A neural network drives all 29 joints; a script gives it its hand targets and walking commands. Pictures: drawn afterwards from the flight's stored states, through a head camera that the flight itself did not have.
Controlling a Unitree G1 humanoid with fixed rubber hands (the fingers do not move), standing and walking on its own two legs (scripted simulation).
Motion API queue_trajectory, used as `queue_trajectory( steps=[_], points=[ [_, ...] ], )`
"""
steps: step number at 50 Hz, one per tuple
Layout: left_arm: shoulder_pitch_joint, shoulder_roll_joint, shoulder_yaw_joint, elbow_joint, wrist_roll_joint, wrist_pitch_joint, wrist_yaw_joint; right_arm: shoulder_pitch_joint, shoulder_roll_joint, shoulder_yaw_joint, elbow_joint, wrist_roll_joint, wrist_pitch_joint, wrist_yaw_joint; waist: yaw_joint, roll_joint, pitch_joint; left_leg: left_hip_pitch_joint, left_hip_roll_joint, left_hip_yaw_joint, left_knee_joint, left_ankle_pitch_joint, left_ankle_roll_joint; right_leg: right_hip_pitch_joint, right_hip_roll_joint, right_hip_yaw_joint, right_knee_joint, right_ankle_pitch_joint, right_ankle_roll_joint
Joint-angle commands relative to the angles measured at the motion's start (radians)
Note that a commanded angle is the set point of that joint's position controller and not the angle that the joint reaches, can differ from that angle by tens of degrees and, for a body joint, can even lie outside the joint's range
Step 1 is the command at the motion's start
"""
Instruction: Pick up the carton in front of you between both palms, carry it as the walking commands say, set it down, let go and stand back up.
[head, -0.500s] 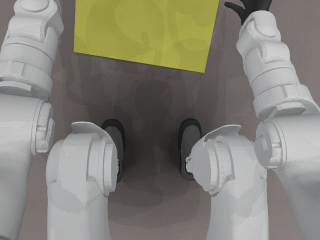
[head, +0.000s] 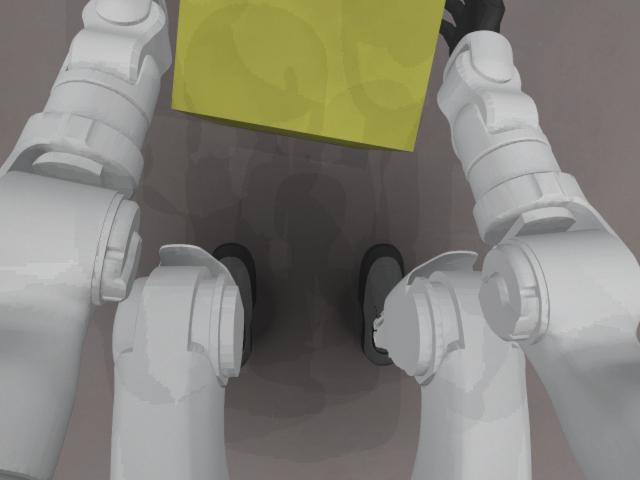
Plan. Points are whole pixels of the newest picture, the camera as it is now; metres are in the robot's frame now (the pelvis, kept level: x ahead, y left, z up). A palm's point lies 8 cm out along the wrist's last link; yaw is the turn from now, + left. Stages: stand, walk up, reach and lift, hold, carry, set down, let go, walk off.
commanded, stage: reach and lift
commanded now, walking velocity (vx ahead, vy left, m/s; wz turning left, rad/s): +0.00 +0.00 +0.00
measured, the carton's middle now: (305, 43) +0.53 +0.04 -0.25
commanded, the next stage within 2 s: none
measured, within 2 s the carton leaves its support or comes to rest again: leaves its support in 0.22 s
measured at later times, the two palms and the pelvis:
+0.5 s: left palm out of the picture +0.51 +0.21 -0.07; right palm (515, 14) +0.52 -0.09 -0.06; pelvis +0.01 -0.01 +0.02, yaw +4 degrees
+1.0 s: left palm out of the picture +0.47 +0.20 +0.09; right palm out of the picture +0.49 -0.10 +0.10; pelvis +0.02 -0.02 +0.15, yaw +6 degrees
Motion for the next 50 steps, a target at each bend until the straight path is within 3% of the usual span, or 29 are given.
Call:
queue_trajectory(
  steps=[1,3,4,8,11,15,17,18,20,22,26,30,35,39,44,50],
  points=[
    [-0.446,-0.578,-0.111,-0.13,0.012,0.013,-0.142,-0.402,0.555,0.108,-0.133,-0.049,0.016,0.15,0.013,0.14,-1.069,0.568,-0.061,0.007,-0.183,0.226,-0.006,0.478,0.092,-0.07,-0.091,0.209,-0.001],
    [-0.434,-0.738,-0.08,-0.141,0.058,0.04,-0.2,-0.46,0.7,0.081,-0.161,-0.104,0.049,0.209,0.012,0.133,-1.04,0.554,-0.077,0.02,-0.173,0.203,-0.003,0.456,0.107,-0.083,-0.081,0.178,-0.001],
    [-0.421,-0.794,-0.069,-0.157,0.077,0.053,-0.22,-0.479,0.753,0.08,-0.179,-0.118,0.063,0.231,0.027,0.137,-1.039,0.557,-0.083,0.028,-0.171,0.211,-0.001,0.437,0.111,-0.088,-0.076,0.175,-0.005],
    [-0.419,-0.944,-0.062,-0.254,0.079,0.086,-0.263,-0.5,0.895,0.09,-0.246,-0.11,0.096,0.276,0.04,0.129,-1.149,0.592,-0.092,0.054,-0.151,0.28,0.0,0.461,0.123,-0.106,-0.062,0.226,-0.013],
    [-0.455,-1.026,-0.109,-0.388,0.033,0.097,-0.273,-0.489,0.999,0.141,-0.314,-0.073,0.115,0.282,0.044,0.125,-1.368,0.697,-0.099,0.075,-0.142,0.374,-0.005,0.544,0.131,-0.12,-0.049,0.311,-0.015],
    [-0.472,-1.114,-0.183,-0.604,0.003,0.132,-0.256,-0.444,1.12,0.212,-0.426,-0.049,0.164,0.287,0.047,0.186,-1.667,0.919,-0.117,0.089,-0.15,0.509,-0.021,0.576,0.143,-0.133,-0.059,0.386,-0.013],
    [-0.412,-1.181,-0.189,-0.661,0.019,0.163,-0.243,-0.465,1.124,0.239,-0.51,-0.062,0.183,0.296,0.067,0.215,-1.738,0.93,-0.13,0.099,-0.174,0.474,-0.025,0.598,0.148,-0.129,-0.063,0.365,-0.016],
    [-0.388,-1.182,-0.192,-0.666,0.04,0.182,-0.245,-0.456,1.142,0.254,-0.541,-0.076,0.208,0.305,0.046,0.194,-1.724,0.963,-0.128,0.088,-0.199,0.468,-0.025,0.547,0.148,-0.138,-0.098,0.334,-0.007],
    [-0.307,-1.246,-0.18,-0.661,0.068,0.226,-0.245,-0.476,1.157,0.3,-0.617,-0.086,0.238,0.318,0.054,0.184,-1.709,0.991,-0.142,0.087,-0.218,0.49,-0.029,0.498,0.155,-0.131,-0.136,0.307,-0.004],
    [-0.244,-1.295,-0.156,-0.624,0.095,0.255,-0.245,-0.487,1.145,0.31,-0.652,-0.109,0.255,0.323,0.051,0.159,-1.665,0.958,-0.148,0.088,-0.266,0.407,-0.03,0.494,0.16,-0.137,-0.174,0.236,-0.003],
    [-0.193,-1.349,-0.073,-0.507,0.171,0.294,-0.263,-0.389,1.157,0.218,-0.532,-0.216,0.297,0.32,0.008,0.145,-1.424,0.775,-0.159,0.089,-0.375,0.179,-0.029,0.495,0.162,-0.121,-0.285,0.079,-0.024],
    [-0.182,-1.344,0.031,-0.429,0.243,0.313,-0.292,-0.315,1.149,0.083,-0.42,-0.324,0.319,0.324,-0.033,0.156,-1.296,0.7,-0.166,0.088,-0.459,0.059,-0.029,0.515,0.157,-0.104,-0.376,0.019,-0.038],
    [-0.138,-1.332,0.115,-0.413,0.311,0.313,-0.304,-0.307,1.213,0.081,-0.413,-0.335,0.331,0.346,0.021,0.11,-1.362,0.774,-0.169,0.099,-0.528,0.098,-0.017,0.593,0.158,-0.086,-0.459,0.044,-0.027],
    [-0.107,-1.345,0.1,-0.451,0.317,0.32,-0.312,-0.267,1.269,0.138,-0.435,-0.317,0.346,0.359,0.049,0.067,-1.442,0.839,-0.171,0.108,-0.573,0.147,-0.013,0.695,0.16,-0.078,-0.521,0.082,-0.011],
    [-0.059,-1.397,0.01,-0.538,0.273,0.332,-0.321,-0.197,1.32,0.238,-0.496,-0.277,0.36,0.364,0.054,0.05,-1.529,0.96,-0.171,0.104,-0.623,0.221,-0.017,0.807,0.161,-0.069,-0.584,0.144,-0.001],
    [0.021,-1.461,-0.095,-0.616,0.22,0.345,-0.321,-0.089,1.34,0.325,-0.548,-0.25,0.365,0.364,0.034,0.076,-1.522,1.085,-0.174,0.09,-0.696,0.268,-0.03,0.907,0.159,-0.055,-0.66,0.187,-0.008]
  ],
)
